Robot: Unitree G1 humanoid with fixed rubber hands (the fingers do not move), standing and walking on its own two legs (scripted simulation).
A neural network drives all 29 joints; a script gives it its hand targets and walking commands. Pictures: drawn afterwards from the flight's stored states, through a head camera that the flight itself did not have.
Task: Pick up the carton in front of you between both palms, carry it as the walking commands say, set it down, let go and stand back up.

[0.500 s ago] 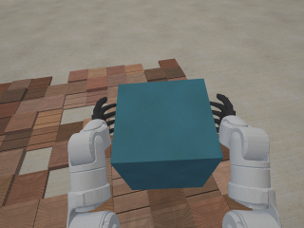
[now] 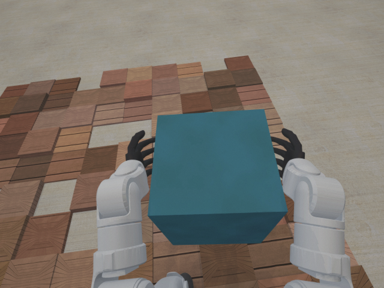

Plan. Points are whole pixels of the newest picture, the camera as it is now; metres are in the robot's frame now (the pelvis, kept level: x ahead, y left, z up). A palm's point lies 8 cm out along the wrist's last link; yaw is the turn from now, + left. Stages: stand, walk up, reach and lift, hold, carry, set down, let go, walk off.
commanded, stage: carry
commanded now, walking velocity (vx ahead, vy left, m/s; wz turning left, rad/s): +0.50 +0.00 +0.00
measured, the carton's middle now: (213, 184) +0.33 +0.00 +0.02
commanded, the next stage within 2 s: none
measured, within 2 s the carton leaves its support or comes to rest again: neither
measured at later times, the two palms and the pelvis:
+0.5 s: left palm (146, 69) +0.65 +0.18 +0.12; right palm (256, 64) +0.65 -0.12 +0.12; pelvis +0.33 +0.03 +0.00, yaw +2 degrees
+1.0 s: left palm (149, 20) +1.02 +0.24 +0.10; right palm (226, 14) +1.03 -0.06 +0.11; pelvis +0.70 +0.08 -0.01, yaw +1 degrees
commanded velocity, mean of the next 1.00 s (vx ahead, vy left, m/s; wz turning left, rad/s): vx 0.50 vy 0.00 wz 0.00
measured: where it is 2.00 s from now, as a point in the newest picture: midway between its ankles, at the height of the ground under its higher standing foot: (195, 116)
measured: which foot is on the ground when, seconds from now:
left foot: up 0.00-0.04, down 0.06-0.54, up 0.56-0.94, down 0.96-1.00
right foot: down 0.00-0.06, up 0.08-0.48, down 0.50-0.98, up 1.00-1.00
